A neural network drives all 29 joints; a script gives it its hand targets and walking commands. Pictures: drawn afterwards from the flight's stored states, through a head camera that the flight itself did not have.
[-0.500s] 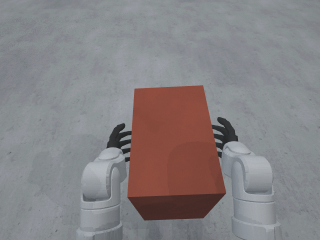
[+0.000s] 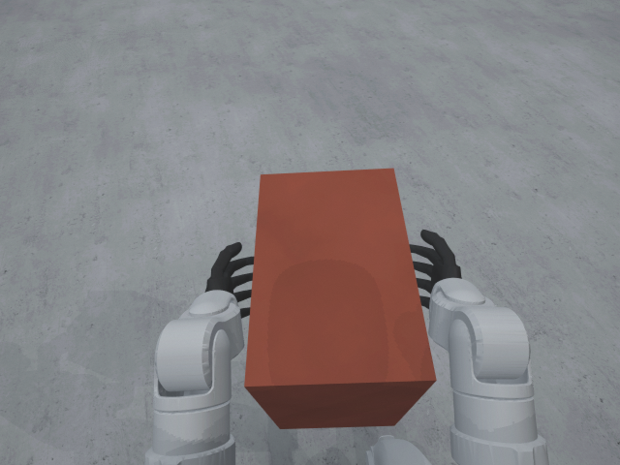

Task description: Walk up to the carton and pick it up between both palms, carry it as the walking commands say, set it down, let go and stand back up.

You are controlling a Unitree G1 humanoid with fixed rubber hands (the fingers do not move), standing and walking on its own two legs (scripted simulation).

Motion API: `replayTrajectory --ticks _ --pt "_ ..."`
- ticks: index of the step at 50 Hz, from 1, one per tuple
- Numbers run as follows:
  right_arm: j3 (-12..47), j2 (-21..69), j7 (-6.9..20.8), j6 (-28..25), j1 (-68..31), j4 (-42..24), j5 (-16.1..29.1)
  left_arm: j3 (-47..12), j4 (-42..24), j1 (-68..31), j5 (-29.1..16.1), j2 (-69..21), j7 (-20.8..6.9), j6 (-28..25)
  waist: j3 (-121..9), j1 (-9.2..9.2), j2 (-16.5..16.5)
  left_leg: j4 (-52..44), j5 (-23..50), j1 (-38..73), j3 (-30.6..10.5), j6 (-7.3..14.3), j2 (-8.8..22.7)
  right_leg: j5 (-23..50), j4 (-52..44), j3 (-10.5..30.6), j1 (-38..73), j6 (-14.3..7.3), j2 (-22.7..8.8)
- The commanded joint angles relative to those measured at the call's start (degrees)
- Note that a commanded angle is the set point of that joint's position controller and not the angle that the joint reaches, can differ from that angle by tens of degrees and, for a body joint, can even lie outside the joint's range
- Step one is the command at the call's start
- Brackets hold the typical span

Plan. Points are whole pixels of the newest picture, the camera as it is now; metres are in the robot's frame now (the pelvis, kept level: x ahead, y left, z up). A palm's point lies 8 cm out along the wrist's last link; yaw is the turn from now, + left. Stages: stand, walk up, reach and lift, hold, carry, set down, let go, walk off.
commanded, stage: carry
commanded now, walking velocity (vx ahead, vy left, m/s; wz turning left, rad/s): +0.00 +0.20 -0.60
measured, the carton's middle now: (332, 309) +0.31 +0.00 +0.01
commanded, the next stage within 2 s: none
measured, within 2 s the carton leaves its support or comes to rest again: neither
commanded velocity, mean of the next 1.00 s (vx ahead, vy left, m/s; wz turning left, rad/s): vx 0.00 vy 0.20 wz -0.60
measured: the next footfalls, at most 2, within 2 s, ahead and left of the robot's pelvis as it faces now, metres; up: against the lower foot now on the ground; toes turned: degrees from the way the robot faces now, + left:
right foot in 0.34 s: +0.07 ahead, -0.09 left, +0.00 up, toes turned -14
left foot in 0.78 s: +0.11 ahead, +0.18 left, +0.00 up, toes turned -17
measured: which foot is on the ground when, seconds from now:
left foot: down 0.00-0.34, up 0.36-0.76, down 0.78-1.00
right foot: up 0.00-0.32, down 0.34-0.76, up 0.78-1.00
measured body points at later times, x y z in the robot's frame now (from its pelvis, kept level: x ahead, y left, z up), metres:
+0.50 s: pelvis -0.01 +0.03 +0.01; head +0.03 -0.01 +0.45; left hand +0.32 +0.06 +0.08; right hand +0.25 -0.19 +0.07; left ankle -0.01 +0.15 -0.66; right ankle +0.03 -0.08 -0.73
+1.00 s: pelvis +0.02 +0.14 +0.00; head +0.06 +0.15 +0.45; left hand +0.35 +0.10 +0.08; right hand +0.22 -0.13 +0.09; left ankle +0.07 +0.19 -0.73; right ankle -0.05 +0.02 -0.64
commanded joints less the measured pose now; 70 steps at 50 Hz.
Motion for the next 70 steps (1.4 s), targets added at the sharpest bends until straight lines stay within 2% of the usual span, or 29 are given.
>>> replayTrajectory --ticks 1,6,12,15,16,17,18,20,21,23,26,29,33,36,37,38,39,40,43,46,51,58,59,60,61,62,64,65,70 --pt "29.5 57.8 9.2 -1.3 -17.5 -7.2 16.8 -34.7 -14.3 -27.5 -19.9 -56.8 -7.0 -2.3 -18.5 0.8 6.2 -15.7 -2.7 13.2 -2.1 3.7 15.3 -2.6 14.8 -5.7 -6.4 -1.0 -3.9" --pt "26.8 56.9 9.0 -2.0 -13.8 -6.0 15.8 -36.5 -16.7 -28.5 -20.9 -56.3 -6.5 -2.0 -24.0 -0.37 14.1 -7.8 19.0 25.3 0.2 5.0 15.1 -5.7 4.3 -8.4 -6.1 -0.4 -2.0" --pt "29.9 57.5 8.3 -2.4 -15.7 -10.7 16.3 -34.5 -16.4 -24.9 -20.9 -56.5 -7.2 -2.0 -26.7 -0.84 12.3 -3.9 24.2 22.3 2.0 6.0 17.8 -3.3 -10.1 -10.1 3.0 -2.0 -1.7" --pt "31.1 58.2 8.0 -2.0 -16.5 -10.3 16.6 -32.5 -15.2 -24.1 -20.3 -56.7 -7.5 -2.2 -26.3 0.59 7.9 3.2 21.7 16.9 5.0 3.0 14.9 8.3 -27.1 -6.7 12.0 -3.5 -2.5" --pt "30.9 57.6 8.0 -1.7 -16.5 -9.2 16.3 -31.7 -14.2 -22.8 -19.9 -56.4 -7.7 -2.1 -24.3 1.62 2.2 8.1 11.2 7.6 4.3 0.4 12.3 13.5 -33.4 2.6 18.8 -5.5 -5.3" --pt "31.5 58.3 8.0 -1.3 -16.1 -8.8 16.1 -30.6 -14.0 -22.9 -19.4 -54.7 -7.7 -2.1 -22.3 0.63 -13.0 15.4 -14.7 -8.4 4.0 -3.2 4.0 29.4 -35.4 24.8 27.3 -8.9 -17.7" --pt "32.7 58.5 8.3 -1.0 -17.9 -9.2 16.6 -30.1 -12.9 -22.7 -18.5 -54.4 -7.7 -2.0 -21.1 0.27 -19.4 23.4 -24.0 -15.2 -3.6 -5.2 -1.5 27.8 -38.7 41.8 25.9 -12.6 -23.1" --pt "33.1 59.0 8.0 -1.6 -19.5 -9.7 16.9 -30.4 -13.5 -22.8 -19.2 -55.9 -8.2 -2.2 -21.2 -0.1 -7.6 31.1 -16.0 -16.6 -11.1 -5.1 -1.6 14.6 -39.6 35.8 26.4 -11.5 -19.1" --pt "33.5 59.4 7.9 -2.1 -22.4 -11.1 17.2 -30.4 -13.6 -24.2 -19.4 -56.7 -8.5 -2.4 -21.6 -0.04 -7.0 30.8 -12.1 -17.1 -11.3 -4.6 -1.3 9.4 -39.1 31.1 27.2 -10.0 -17.3" --pt "34.4 61.0 7.9 -2.5 -21.6 -10.0 18.0 -29.5 -14.6 -24.0 -19.1 -56.5 -8.8 -3.4 -22.9 -0.15 -8.6 27.8 -8.9 -15.5 -9.6 -4.5 -2.4 17.0 -37.2 22.6 29.6 -6.9 -13.1" --pt "36.8 60.9 7.4 -3.4 -23.4 -14.0 19.9 -28.0 -15.0 -20.5 -18.5 -55.4 -8.7 -4.5 -27.1 0.28 -10.9 24.4 -11.7 -16.3 -8.9 -5.2 -3.6 34.1 -32.6 21.9 38.2 -7.6 -12.5" --pt "37.1 59.4 6.9 -3.6 -22.5 -15.2 19.9 -27.0 -13.9 -17.7 -17.5 -53.7 -8.2 -4.7 -27.6 0.7 -11.9 19.5 -13.7 -14.9 -9.0 -5.0 -4.3 35.5 -33.2 24.6 39.2 -8.4 -12.7" --pt "36.8 58.9 7.2 -3.1 -20.7 -14.5 20.4 -28.2 -15.4 -18.3 -17.2 -53.3 -7.4 -4.7 -27.1 0.84 -13.2 11.2 -14.4 -7.7 -7.6 -5.0 -5.5 32.0 -33.7 24.0 32.7 -8.4 -11.7" --pt "35.6 58.5 7.4 -2.6 -20.2 -13.7 20.7 -29.0 -16.1 -19.0 -16.9 -52.9 -6.8 -4.6 -28.2 0.7 -15.1 -4.9 -10.7 8.8 -5.2 -3.5 -4.9 23.6 -34.0 19.3 21.0 -5.1 -9.1" --pt "34.5 58.3 7.5 -2.5 -19.3 -12.7 20.2 -29.6 -14.9 -19.5 -16.9 -53.0 -6.5 -4.3 -29.0 -0.39 -11.8 -13.0 -5.5 19.5 -1.1 -3.6 -4.7 16.3 -33.2 13.9 13.0 -2.8 -5.4" --pt "33.5 57.9 7.7 -2.3 -18.5 -11.7 20.0 -30.0 -14.6 -19.3 -16.5 -53.5 -6.3 -4.1 -28.7 -1.23 -3.1 -17.4 -5.9 30.3 -4.3 -1.4 2.3 0.8 -28.5 5.9 1.5 -0.1 -0.4" --pt "32.6 56.6 7.9 -2.3 -19.0 -11.6 19.4 -30.9 -14.6 -19.1 -16.3 -54.2 -6.3 -3.7 -25.7 -1.84 15.0 -23.0 -18.5 28.7 -20.0 3.8 19.6 -9.2 -8.8 -2.4 -9.2 1.0 3.6" --pt "31.9 56.6 8.3 -2.5 -18.6 -11.2 18.7 -31.5 -15.8 -21.2 -16.9 -54.5 -6.7 -3.3 -21.6 -1.0 16.3 -24.5 -22.8 20.6 -20.2 6.7 27.0 -12.5 2.6 -4.4 -11.6 0.3 -0.9" --pt "30.5 57.4 8.9 -1.6 -16.0 -7.4 16.9 -33.9 -14.9 -25.3 -18.7 -55.5 -7.1 -2.6 -15.6 0.64 5.7 -20.2 -11.3 9.3 -7.6 5.2 19.9 -3.1 18.6 -5.0 -5.9 0.9 -3.8" --pt "29.6 57.4 9.6 -2.2 -16.9 -9.8 17.3 -35.6 -15.5 -26.4 -19.8 -57.7 -7.0 -2.9 -19.5 0.88 8.9 -12.1 4.2 20.9 2.8 1.9 13.0 -1.8 12.6 -6.3 -7.7 0.0 -3.0" --pt "28.1 56.5 8.8 -2.3 -14.9 -9.3 15.9 -35.8 -16.5 -27.1 -20.5 -56.6 -6.9 -2.1 -23.6 -0.56 12.0 -7.0 19.0 24.8 0.5 5.3 17.4 -4.6 2.0 -9.2 -4.4 0.0 -1.5" --pt "30.7 58.0 8.2 -1.9 -15.2 -9.9 16.3 -32.7 -14.9 -23.6 -19.8 -56.3 -7.5 -2.0 -26.3 -0.11 11.5 3.2 25.8 20.6 5.4 3.7 17.2 4.3 -21.1 -10.1 9.1 -2.2 -1.2" --pt "31.0 57.7 8.1 -1.9 -16.3 -9.8 16.5 -32.0 -13.5 -23.0 -19.2 -56.2 -7.6 -2.0 -25.2 0.55 8.1 6.9 22.2 15.4 6.5 1.9 15.5 9.7 -27.1 -7.3 14.2 -2.6 -1.7" --pt "31.3 57.2 8.1 -1.7 -16.3 -9.5 16.6 -31.1 -13.2 -21.5 -19.2 -56.1 -7.9 -2.3 -23.8 1.62 1.3 12.4 11.5 5.2 5.5 -0.7 12.9 15.5 -32.5 2.6 22.8 -4.7 -4.7" --pt "32.3 57.9 8.1 -1.7 -16.9 -10.4 16.6 -30.0 -12.1 -21.0 -18.3 -54.7 -7.8 -2.4 -21.9 0.34 -14.3 20.4 -16.0 -11.2 4.9 -4.4 4.3 36.5 -34.7 26.3 31.2 -8.6 -18.1" --pt "33.7 58.0 8.2 -1.5 -19.2 -10.8 17.4 -29.2 -10.2 -19.3 -17.3 -54.4 -7.7 -2.3 -20.9 -0.04 -17.5 27.6 -24.8 -15.3 -4.0 -5.6 0.3 41.1 -36.0 40.1 29.4 -12.5 -22.8" --pt "33.6 58.8 8.1 -2.2 -21.0 -10.8 17.7 -30.0 -11.5 -21.2 -18.5 -56.1 -8.3 -2.5 -21.3 -0.1 -5.6 32.2 -18.2 -13.8 -9.7 -5.6 0.0 25.3 -37.2 33.2 26.5 -10.8 -18.4" --pt "33.4 59.4 8.1 -2.5 -20.7 -10.7 17.6 -30.6 -12.7 -22.7 -19.2 -56.8 -8.7 -2.9 -22.1 -0.11 -5.5 30.3 -14.9 -13.5 -10.4 -4.6 -0.5 14.3 -38.7 29.6 26.7 -9.1 -17.0" --pt "36.8 60.6 7.5 -3.9 -21.6 -14.7 19.6 -28.3 -13.6 -18.0 -17.9 -56.1 -8.8 -4.9 -27.2 0.17 -12.1 23.8 -12.9 -14.2 -8.9 -5.1 -2.0 36.0 -31.9 20.7 37.2 -7.3 -12.1"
